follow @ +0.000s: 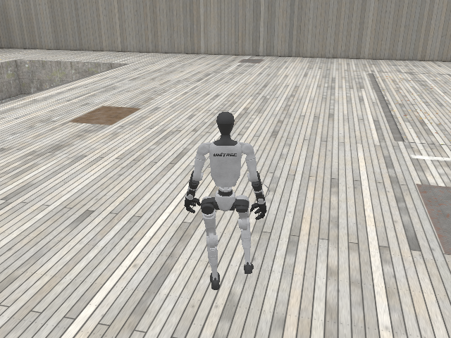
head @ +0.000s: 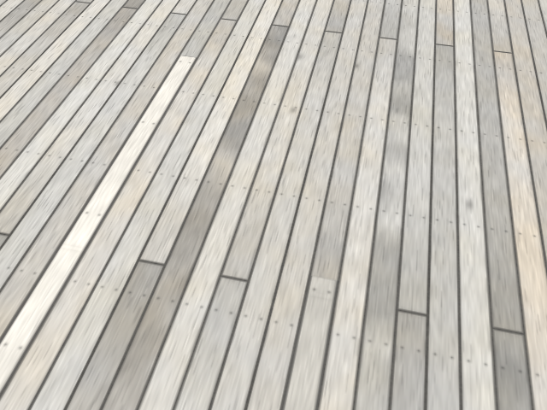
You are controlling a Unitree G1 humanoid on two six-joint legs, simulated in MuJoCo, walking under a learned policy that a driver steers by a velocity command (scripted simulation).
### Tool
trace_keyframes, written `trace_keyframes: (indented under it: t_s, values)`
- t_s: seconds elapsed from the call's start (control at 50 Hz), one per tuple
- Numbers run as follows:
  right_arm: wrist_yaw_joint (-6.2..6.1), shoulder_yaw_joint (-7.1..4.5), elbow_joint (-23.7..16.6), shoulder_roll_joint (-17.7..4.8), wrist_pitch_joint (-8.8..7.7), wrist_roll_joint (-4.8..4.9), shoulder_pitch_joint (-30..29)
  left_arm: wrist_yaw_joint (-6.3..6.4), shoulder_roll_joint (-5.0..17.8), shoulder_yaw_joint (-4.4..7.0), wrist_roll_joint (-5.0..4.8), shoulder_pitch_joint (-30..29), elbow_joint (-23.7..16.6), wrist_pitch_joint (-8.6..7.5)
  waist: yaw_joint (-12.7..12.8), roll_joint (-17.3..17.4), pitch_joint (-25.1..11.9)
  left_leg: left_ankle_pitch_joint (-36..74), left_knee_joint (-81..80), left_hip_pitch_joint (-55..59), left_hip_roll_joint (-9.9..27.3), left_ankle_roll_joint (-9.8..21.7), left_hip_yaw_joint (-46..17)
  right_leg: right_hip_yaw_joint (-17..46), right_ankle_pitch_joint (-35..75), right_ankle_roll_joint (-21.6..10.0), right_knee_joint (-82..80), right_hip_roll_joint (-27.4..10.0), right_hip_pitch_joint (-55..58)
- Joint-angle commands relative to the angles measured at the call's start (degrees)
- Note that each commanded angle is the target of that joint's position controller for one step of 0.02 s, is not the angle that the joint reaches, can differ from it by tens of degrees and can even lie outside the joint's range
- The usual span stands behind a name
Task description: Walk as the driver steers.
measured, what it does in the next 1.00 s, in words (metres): walks ahead, turning right: right foot, then left foot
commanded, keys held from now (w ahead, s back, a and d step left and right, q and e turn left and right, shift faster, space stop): w+e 1.00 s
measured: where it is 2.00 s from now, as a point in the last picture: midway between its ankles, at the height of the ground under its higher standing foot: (436, 270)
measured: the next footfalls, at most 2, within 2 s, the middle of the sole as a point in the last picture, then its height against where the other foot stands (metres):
right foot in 0.34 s outside the picture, level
left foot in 0.82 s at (311, 352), level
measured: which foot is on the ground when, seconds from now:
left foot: down 0.00-0.32, up 0.34-0.80, down 0.82-1.00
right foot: up 0.00-0.32, down 0.34-0.82, up 0.84-1.00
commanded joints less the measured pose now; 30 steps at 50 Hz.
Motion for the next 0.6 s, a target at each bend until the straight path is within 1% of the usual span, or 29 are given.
trace_keyframes:
  t_s: [0.02,0.06,0.12,0.18,0.22,0.24,0.26,0.28,0.3,0.32,0.34,0.36,0.38,0.4,0.42,0.44,0.46,0.48,0.5,0.52,0.54,0.56,0.6]
  values:
    - [-1.09,-1.14,-2.6,-7.0,-1.31,-0.27,-2.6,0.31,2.6,0.90,0.43,3.6,-1.9,0.61,2.6,4.7,2.8,6.2,-11.6,-5.7,16.8,8.8,-9.0,2.2,8.7,0.9,-4.8,-2.2,-1.8]
    - [-1.72,-1.21,-2.1,-7.8,-1.09,-0.16,-1.0,-0.12,2.3,0.96,0.24,0.2,-3.1,0.20,1.4,4.1,2.5,8.2,-11.0,-1.9,16.8,7.5,-6.8,2.5,14.3,0.7,-12.1,-1.2,-3.7]
    - [-2.35,-1.21,-1.7,-8.7,-0.72,0.31,0.9,-1.11,1.4,0.56,0.30,-6.0,-5.3,-0.16,-0.9,4.0,3.1,8.5,-11.1,2.5,17.3,6.0,-3.5,-0.3,19.3,0.5,-22.3,0.0,-3.2]
    - [-2.62,-1.39,-0.5,-9.4,0.18,0.71,3.9,-2.33,0.8,0.09,0.15,-11.3,-7.9,-0.12,-3.1,3.8,4.9,8.8,-9.5,9.7,19.3,5.4,-1.8,-2.1,17.2,0.1,-27.6,0.5,-5.8]
    - [-2.67,-1.60,-0.1,-9.9,1.07,0.92,5.0,-3.22,0.8,-0.02,0.06,-13.6,-10.0,-0.10,-3.6,3.8,5.6,10.6,-7.0,14.2,20.8,4.8,-1.1,-3.4,12.4,-0.7,-29.6,0.9,-7.2]
    - [-2.72,-1.76,-0.2,-10.3,1.53,1.07,4.9,-3.66,1.1,0.04,0.03,-14.1,-10.9,-0.09,-3.4,4.2,5.6,13.4,-5.2,15.9,21.5,4.3,-0.6,-4.5,9.2,-1.4,-30.2,1.3,-7.0]
    - [-2.81,-1.95,-0.6,-10.9,1.98,1.19,4.0,-4.08,1.5,0.22,0.01,-13.7,-11.7,-0.10,-2.5,4.9,5.1,19.4,-2.5,16.6,21.7,3.6,0.4,-6.0,5.8,-2.3,-30.9,2.3,-5.0]
    - [-2.96,-2.16,-1.3,-11.7,2.37,1.16,2.7,-4.38,2.5,0.66,0.00,-12.0,-12.0,-0.07,-1.0,6.2,3.3,29.9,1.5,16.3,21.5,2.8,1.8,-8.1,2.8,-3.3,-31.3,4.2,-0.4]
    - [-3.18,-2.36,-1.9,-12.4,2.83,1.05,1.6,-4.51,4.0,1.57,-0.02,-7.4,-11.5,0.00,1.7,7.4,0.0,40.9,8.5,15.4,20.9,1.9,3.4,-10.2,1.3,-4.5,-31.5,6.8,7.1]
    - [-3.41,-2.21,-2.7,-12.1,3.32,0.90,0.6,-4.40,6.7,3.29,-0.24,1.7,-9.3,0.02,6.4,6.6,-4.9,46.0,20.5,12.0,18.6,0.2,5.6,-11.2,3.9,-6.3,-34.7,10.0,19.5]
    - [-3.59,-1.61,-4.5,-11.1,2.95,0.38,0.7,-3.40,12.7,5.69,-0.11,12.3,-7.1,0.39,10.6,1.1,-11.0,32.9,38.8,-2.1,15.7,-2.4,6.3,0.8,4.7,-10.1,-36.7,3.9,38.2]
    - [-2.18,1.31,-7.2,-1.9,0.74,-1.00,6.7,-3.03,19.0,6.71,-0.19,13.4,-7.3,0.37,4.7,-14.1,-17.8,-19.0,59.8,-29.1,3.3,-5.8,1.9,33.8,-2.8,-21.1,-42.1,-11.2,59.6]
    - [-1.33,0.11,-7.8,-7.6,-2.11,1.11,1.4,-2.73,13.8,5.37,0.42,15.8,-8.0,0.06,8.3,-8.8,-23.0,-23.7,66.2,-35.9,3.2,-4.2,-10.3,43.9,-3.9,-21.6,-49.6,-13.3,63.5]
    - [-0.99,-0.70,-10.1,-10.1,-3.43,3.00,-4.4,-2.45,10.8,4.54,0.97,13.3,-8.1,-0.21,8.5,-6.9,-15.1,-18.8,65.7,-40.6,6.2,-2.6,-10.9,34.7,1.8,-18.2,-49.3,-11.1,58.9]
    - [-1.28,-0.48,-10.9,-9.6,-3.84,2.45,-6.3,-2.38,9.1,3.99,0.68,8.4,-9.4,-0.24,6.1,-0.3,-10.7,-13.8,61.1,-38.4,8.9,-2.1,-10.5,26.8,7.5,-16.2,-49.4,-8.7,49.9]
    - [-1.72,-0.93,-10.6,-9.6,-3.52,1.33,-6.6,-2.52,7.3,3.40,0.80,3.8,-10.9,-0.12,3.5,3.2,-7.5,-11.3,56.3,-34.1,10.7,-2.5,-10.0,21.4,13.5,-14.8,-50.5,-6.5,41.0]
    - [-1.80,-1.38,-10.9,-9.8,-2.60,1.03,-5.3,-2.50,6.2,2.91,1.34,1.5,-11.9,-0.16,1.2,2.4,-6.5,-10.1,53.4,-29.7,11.9,-2.9,-10.5,18.6,16.6,-14.4,-52.0,-5.0,35.5]
    - [-1.77,-1.56,-11.3,-9.3,-1.64,0.77,-4.5,-2.49,6.2,2.88,1.25,0.7,-12.3,-0.15,0.0,2.0,-5.4,-9.8,50.8,-27.7,12.1,-3.7,-10.3,17.4,17.7,-14.5,-53.3,-3.9,32.3]
    - [-1.82,-1.58,-11.6,-8.4,-0.90,0.37,-4.2,-2.30,6.8,3.01,0.87,0.8,-12.4,-0.26,-0.6,2.0,-4.4,-9.2,48.3,-26.9,12.0,-4.7,-9.5,15.5,19.8,-14.7,-54.0,-3.2,29.6]
    - [-1.99,-1.55,-12.2,-7.8,-0.38,-0.04,-4.9,-1.97,7.7,3.26,0.67,1.5,-12.4,-0.36,-0.8,2.0,-3.5,-7.5,45.4,-26.8,11.6,-5.8,-8.9,13.8,21.4,-14.8,-54.7,-2.5,27.5]
    - [-2.18,-1.47,-13.2,-7.3,-0.08,-0.35,-7.0,-1.51,8.7,3.55,0.49,2.4,-12.3,-0.37,-0.4,1.7,-2.4,-4.8,41.5,-27.3,11.1,-6.7,-8.3,12.3,22.2,-14.7,-55.2,-1.7,26.1]
    - [-2.32,-1.34,-14.2,-6.9,0.03,-0.47,-9.6,-1.07,9.4,3.78,0.37,3.5,-12.1,-0.26,0.3,1.2,-1.6,-1.5,36.9,-27.6,10.4,-7.5,-7.9,11.2,21.7,-14.2,-55.4,-0.9,25.2]
    - [-2.28,-0.98,-15.6,-5.9,-0.09,-0.32,-14.4,-0.48,9.6,3.92,0.13,5.4,-11.8,0.14,2.1,-0.2,-0.8,6.4,26.9,-25.8,8.5,-7.8,-7.5,9.3,18.4,-12.2,-54.6,1.4,24.2]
